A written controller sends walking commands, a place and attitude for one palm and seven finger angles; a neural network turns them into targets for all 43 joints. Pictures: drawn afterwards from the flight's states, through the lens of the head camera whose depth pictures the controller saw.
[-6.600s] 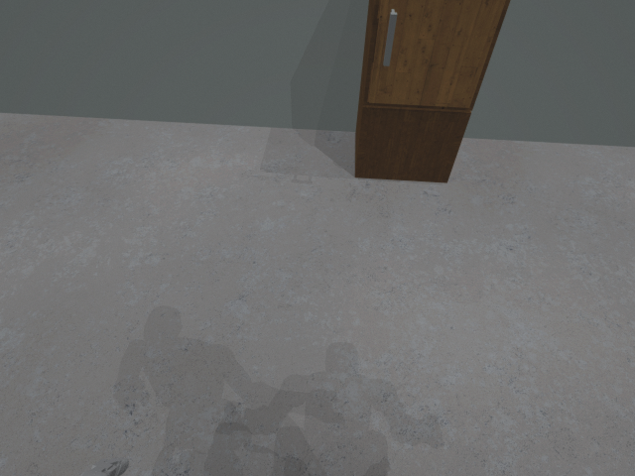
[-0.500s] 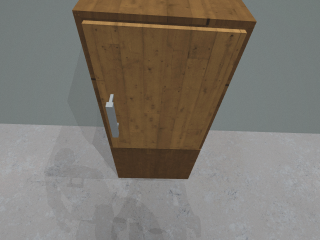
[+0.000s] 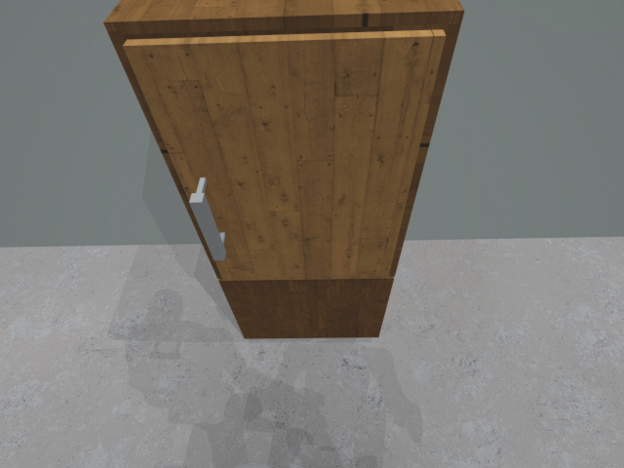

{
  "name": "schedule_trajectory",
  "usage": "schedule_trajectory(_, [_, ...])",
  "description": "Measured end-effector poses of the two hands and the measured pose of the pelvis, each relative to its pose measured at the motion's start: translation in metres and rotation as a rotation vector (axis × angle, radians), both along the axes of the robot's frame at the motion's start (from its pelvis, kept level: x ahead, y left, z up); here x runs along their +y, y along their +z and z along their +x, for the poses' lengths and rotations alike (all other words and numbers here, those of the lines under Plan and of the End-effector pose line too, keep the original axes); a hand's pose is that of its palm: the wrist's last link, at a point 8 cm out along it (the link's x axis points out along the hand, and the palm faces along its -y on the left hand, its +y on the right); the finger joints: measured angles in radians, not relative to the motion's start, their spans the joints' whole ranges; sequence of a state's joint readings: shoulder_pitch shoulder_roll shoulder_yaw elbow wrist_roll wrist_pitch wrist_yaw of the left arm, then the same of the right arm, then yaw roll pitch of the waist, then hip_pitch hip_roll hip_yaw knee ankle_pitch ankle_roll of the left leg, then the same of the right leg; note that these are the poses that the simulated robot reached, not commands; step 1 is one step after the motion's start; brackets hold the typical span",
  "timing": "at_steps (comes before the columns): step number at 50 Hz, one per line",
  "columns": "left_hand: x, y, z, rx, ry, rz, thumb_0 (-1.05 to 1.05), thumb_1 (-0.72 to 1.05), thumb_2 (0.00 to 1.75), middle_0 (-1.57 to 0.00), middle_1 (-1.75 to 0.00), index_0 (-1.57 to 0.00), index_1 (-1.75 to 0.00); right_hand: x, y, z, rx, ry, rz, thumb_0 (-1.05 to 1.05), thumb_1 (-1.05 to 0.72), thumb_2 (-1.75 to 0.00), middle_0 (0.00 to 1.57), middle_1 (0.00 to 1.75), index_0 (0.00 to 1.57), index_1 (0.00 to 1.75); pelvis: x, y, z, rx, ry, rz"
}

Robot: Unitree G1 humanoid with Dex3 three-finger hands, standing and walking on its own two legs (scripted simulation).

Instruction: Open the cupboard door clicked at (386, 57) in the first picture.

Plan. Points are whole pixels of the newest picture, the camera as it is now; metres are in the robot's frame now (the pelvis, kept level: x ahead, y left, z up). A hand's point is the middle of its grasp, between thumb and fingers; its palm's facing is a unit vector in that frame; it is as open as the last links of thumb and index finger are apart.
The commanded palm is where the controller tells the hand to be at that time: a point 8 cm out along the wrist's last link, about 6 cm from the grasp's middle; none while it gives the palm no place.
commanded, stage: come to a stop and stand still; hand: left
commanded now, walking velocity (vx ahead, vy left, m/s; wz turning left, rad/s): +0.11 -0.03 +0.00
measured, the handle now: (211, 221) +0.53 +0.25 -0.08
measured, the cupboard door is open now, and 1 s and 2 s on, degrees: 0 0 0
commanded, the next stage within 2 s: look again from close up in 0.30 s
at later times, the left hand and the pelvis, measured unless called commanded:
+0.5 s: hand out of the picture +0.00 +0.18 -0.17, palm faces +0.01 -0.98 -0.21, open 7.4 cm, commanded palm none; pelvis +0.00 +0.00 +0.00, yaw +0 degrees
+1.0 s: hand out of the picture -0.02 +0.19 -0.18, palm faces +0.06 -0.98 -0.17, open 7.4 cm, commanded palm none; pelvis -0.03 +0.02 +0.00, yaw +0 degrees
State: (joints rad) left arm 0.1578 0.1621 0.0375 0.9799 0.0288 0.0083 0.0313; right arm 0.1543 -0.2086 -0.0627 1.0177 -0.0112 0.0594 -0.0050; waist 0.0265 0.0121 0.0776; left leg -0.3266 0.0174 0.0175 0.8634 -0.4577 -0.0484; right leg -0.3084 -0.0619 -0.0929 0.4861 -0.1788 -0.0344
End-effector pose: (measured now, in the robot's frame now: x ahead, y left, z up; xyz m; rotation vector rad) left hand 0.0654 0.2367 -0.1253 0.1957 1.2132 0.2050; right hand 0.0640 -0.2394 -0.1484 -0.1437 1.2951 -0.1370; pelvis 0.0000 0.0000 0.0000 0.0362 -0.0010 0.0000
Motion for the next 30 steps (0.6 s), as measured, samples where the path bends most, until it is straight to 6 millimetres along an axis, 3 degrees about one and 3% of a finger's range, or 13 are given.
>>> schedule_trajectory(4, [0.017, -0.011, -0.024, 0.026, 0.021, -0.019, 0.0, 0.9, 0.89, -0.2, -0.3, -0.2, -0.3, 0.012, 0.007, -0.005, -0.041, 0.021, -0.026, 0.0, -0.91, -0.9, 0.19, 0.3, 0.2, 0.3, 0.012, -0.003, -0.009, 0.0, -0.001, -0.02])
schedule_trajectory(8, [0.031, -0.023, -0.048, 0.082, 0.045, -0.048, 0.0, 0.9, 0.89, -0.2, -0.3, -0.2, -0.3, 0.03, 0.012, -0.027, -0.029, 0.027, -0.043, 0.0, -0.91, -0.9, 0.19, 0.3, 0.2, 0.3, 0.024, -0.004, -0.013, -0.01, 0.005, -0.035])
schedule_trajectory(15, [0.027, -0.019, -0.079, 0.189, 0.055, -0.079, 0.01, 0.91, 0.89, -0.2, -0.3, -0.2, -0.3, 0.045, 0.015, -0.064, 0.082, 0.002, -0.027, 0.0, -0.92, -0.9, 0.2, 0.3, 0.2, 0.3, 0.026, 0.005, -0.006, 0.006, 0.013, -0.03])
schedule_trajectory(23, [-0.003, -0.018, -0.073, 0.219, 0.005, -0.055, 0.01, 0.91, 0.89, -0.2, -0.3, -0.2, -0.3, 0.03, -0.003, -0.086, 0.152, -0.05, 0.014, 0.0, -0.91, -0.9, 0.2, 0.3, 0.2, 0.3, 0.006, -0.003, -0.001, 0.014, 0.0, -0.028])
schedule_trajectory(30, [-0.021, -0.025, -0.059, 0.124, 0.01, -0.059, 0.01, 0.92, 0.89, -0.2, -0.3, -0.2, -0.3, 0.009, -0.003, -0.062, 0.076, -0.051, -0.027, 0.0, -0.91, -0.9, 0.2, 0.3, 0.2, 0.3, -0.004, -0.008, 0.003, -0.003, 0.012, -0.058])
